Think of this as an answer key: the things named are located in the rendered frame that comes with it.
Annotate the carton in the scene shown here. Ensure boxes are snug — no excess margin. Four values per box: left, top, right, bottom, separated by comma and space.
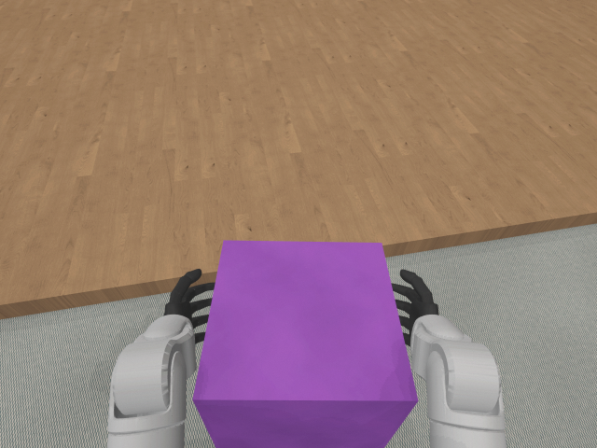
193, 240, 418, 448

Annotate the robot right forearm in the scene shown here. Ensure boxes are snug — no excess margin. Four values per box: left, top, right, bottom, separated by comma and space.
410, 315, 507, 448

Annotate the right robot hand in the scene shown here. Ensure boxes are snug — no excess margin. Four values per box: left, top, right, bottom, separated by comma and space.
391, 269, 439, 347

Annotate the left robot hand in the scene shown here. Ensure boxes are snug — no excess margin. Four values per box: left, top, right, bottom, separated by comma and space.
164, 269, 215, 344

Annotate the robot left forearm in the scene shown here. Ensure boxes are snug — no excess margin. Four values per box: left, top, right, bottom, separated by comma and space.
107, 315, 197, 448

